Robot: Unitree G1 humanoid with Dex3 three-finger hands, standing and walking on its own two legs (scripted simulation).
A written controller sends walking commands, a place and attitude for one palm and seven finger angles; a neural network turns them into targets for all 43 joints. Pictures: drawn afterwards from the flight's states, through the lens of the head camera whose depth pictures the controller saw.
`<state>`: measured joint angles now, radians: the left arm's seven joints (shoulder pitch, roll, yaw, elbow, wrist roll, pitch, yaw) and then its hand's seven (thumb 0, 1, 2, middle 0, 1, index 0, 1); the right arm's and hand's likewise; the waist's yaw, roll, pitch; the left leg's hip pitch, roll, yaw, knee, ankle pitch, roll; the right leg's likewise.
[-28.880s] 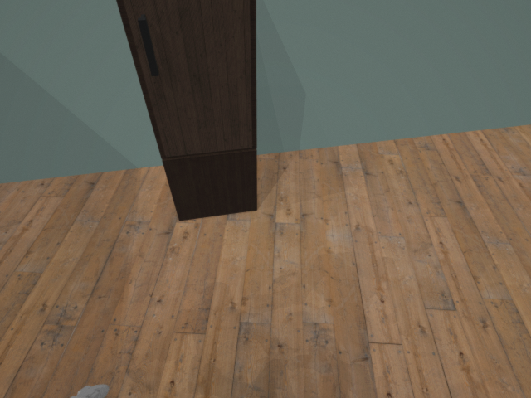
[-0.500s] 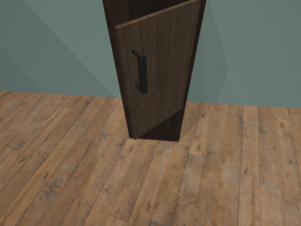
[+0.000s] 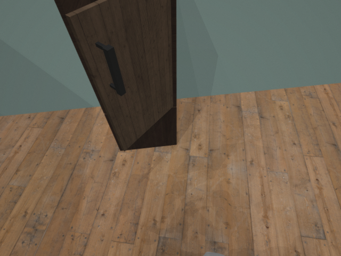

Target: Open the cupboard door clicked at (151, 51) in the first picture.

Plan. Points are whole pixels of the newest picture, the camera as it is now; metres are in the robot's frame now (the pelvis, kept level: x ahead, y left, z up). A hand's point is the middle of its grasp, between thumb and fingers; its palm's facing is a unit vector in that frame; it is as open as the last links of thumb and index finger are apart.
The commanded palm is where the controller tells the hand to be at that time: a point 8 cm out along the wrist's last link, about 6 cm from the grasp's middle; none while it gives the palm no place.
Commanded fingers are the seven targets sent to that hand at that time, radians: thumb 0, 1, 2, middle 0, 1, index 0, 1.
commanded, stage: walk to a spot facing it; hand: left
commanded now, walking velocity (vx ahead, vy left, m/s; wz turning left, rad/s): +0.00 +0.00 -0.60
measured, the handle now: (111, 70) +0.57 +0.21 +0.10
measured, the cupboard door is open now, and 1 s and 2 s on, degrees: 44 44 44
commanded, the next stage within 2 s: none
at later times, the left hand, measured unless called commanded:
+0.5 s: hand out of the picture +0.13 +0.19 -0.17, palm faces -0.22 -0.95 -0.22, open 7.4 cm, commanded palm none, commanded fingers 0.00 0.90 0.90 -0.20 -0.30 -0.20 -0.30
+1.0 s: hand (140, 245) +0.16 +0.10 -0.17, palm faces -0.55 -0.80 -0.22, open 7.4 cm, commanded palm none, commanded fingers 0.00 0.90 0.90 -0.20 -0.30 -0.20 -0.30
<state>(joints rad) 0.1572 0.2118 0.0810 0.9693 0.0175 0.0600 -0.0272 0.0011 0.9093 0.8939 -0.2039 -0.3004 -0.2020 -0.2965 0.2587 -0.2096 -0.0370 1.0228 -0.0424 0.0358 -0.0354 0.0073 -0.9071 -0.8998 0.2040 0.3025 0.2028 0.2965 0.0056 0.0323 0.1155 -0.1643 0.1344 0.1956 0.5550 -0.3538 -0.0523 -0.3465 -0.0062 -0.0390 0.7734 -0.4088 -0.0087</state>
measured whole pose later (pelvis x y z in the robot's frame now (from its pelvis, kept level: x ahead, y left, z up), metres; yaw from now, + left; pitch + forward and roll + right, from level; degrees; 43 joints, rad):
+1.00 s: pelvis -0.01 -0.02 +0.00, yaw -37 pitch +2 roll +1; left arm 0.20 0.23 0.07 0.93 0.03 0.05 0.00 0.00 0.91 0.89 -0.21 -0.30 -0.21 -0.30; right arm 0.14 -0.22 -0.05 0.89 0.00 0.04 -0.02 0.01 -0.91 -0.90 0.20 0.30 0.20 0.30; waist 0.01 -0.04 0.09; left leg -0.36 0.03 0.03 0.70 -0.38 -0.06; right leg -0.32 0.06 0.14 0.54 -0.24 -0.01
